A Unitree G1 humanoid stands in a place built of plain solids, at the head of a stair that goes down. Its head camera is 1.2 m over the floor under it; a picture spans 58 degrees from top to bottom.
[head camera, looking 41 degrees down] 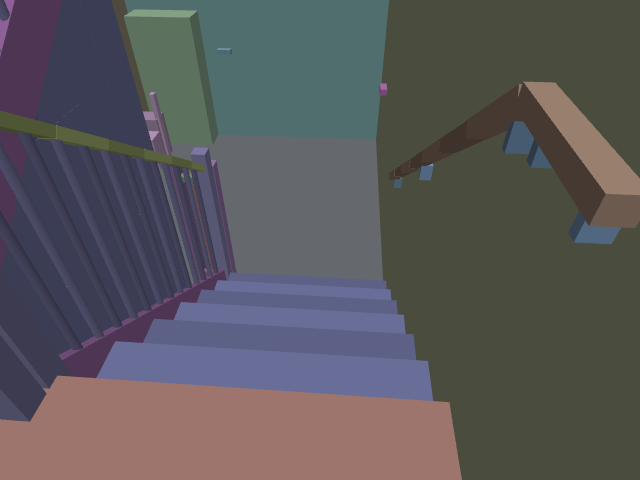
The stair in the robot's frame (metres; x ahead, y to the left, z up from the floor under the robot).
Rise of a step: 0.20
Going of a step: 0.27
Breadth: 1.20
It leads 4 degrees to the right of straight ahead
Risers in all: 7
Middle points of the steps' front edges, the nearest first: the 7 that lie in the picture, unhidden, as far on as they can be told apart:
0.69 0.22 0.00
0.96 0.20 -0.20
1.23 0.18 -0.39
1.50 0.16 -0.59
1.77 0.14 -0.79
2.05 0.12 -0.98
2.32 0.10 -1.18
